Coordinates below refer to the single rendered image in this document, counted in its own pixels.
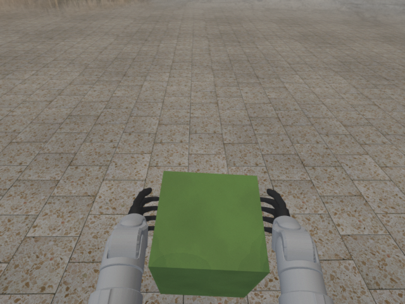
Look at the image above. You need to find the robot right forearm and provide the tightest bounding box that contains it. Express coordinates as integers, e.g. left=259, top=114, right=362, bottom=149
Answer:
left=271, top=216, right=334, bottom=304

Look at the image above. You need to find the robot left forearm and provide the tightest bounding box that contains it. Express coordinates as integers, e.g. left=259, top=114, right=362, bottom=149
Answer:
left=88, top=213, right=148, bottom=304

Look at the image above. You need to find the robot left hand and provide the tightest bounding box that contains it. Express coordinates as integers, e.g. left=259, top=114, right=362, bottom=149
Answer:
left=128, top=187, right=159, bottom=231

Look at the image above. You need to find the carton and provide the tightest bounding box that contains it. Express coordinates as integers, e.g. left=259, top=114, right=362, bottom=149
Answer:
left=148, top=171, right=270, bottom=298

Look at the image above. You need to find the robot right hand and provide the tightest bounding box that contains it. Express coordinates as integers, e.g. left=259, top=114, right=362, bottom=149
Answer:
left=260, top=189, right=290, bottom=234

